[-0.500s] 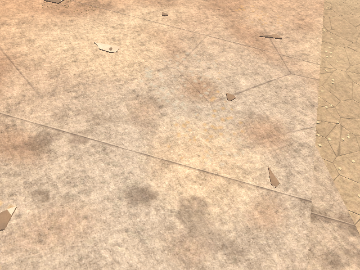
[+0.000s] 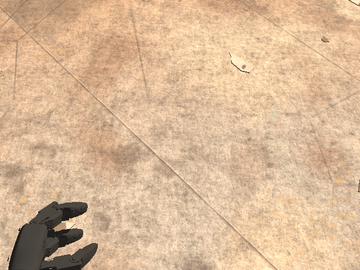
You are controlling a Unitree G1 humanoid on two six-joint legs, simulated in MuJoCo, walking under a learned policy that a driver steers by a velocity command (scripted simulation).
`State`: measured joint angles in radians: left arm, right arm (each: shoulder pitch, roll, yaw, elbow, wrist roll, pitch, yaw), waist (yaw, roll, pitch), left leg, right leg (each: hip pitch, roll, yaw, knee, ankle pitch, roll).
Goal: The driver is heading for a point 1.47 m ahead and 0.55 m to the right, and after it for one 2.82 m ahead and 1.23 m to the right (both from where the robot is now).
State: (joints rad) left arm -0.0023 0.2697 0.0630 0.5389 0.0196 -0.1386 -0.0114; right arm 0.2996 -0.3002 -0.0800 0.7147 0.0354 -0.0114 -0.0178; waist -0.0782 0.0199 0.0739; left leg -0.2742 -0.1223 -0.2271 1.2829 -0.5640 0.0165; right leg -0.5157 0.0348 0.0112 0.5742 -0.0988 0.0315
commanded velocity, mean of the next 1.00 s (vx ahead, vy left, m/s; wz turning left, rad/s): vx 0.12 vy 0.00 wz -0.37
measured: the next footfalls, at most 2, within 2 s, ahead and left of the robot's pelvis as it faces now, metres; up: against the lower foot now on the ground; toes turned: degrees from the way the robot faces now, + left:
left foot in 0.32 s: +0.26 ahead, +0.13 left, +0.00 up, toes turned +5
right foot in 0.68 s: +0.20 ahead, -0.14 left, +0.00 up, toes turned -17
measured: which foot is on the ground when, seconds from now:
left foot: up 0.00-0.30, down 0.32-0.68, up 0.70-1.00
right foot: down 0.00-0.32, up 0.34-0.66, down 0.68-1.00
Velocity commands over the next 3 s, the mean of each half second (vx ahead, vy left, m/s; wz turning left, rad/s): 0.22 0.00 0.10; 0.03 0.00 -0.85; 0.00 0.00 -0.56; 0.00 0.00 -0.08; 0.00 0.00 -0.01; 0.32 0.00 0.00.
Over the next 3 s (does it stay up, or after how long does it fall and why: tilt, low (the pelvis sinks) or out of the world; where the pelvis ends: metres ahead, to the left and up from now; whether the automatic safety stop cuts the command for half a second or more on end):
stays up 0.29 -0.06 0.02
